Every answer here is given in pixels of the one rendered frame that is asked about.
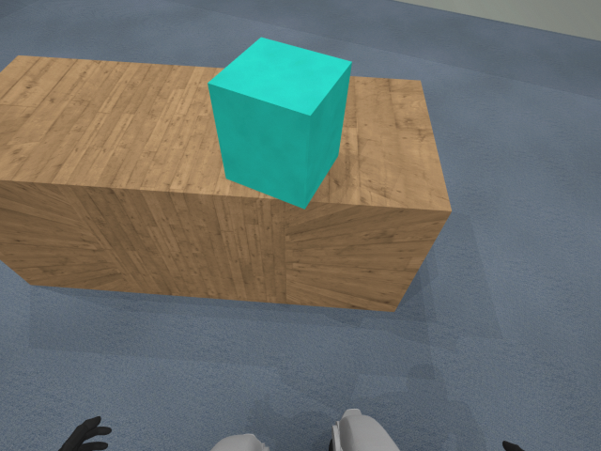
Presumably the right robot shin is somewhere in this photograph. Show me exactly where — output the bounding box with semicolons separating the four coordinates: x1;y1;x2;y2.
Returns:
341;409;362;419

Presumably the carton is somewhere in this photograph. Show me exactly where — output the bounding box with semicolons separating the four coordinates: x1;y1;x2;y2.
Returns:
208;38;352;209

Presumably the left robot hand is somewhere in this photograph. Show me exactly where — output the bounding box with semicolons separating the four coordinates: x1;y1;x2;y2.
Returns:
58;416;112;451

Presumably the robot right thigh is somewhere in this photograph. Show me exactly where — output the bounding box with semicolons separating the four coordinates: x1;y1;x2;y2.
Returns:
331;414;400;451

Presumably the pedestal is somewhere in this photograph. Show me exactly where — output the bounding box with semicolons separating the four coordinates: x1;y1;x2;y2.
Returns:
0;55;452;312

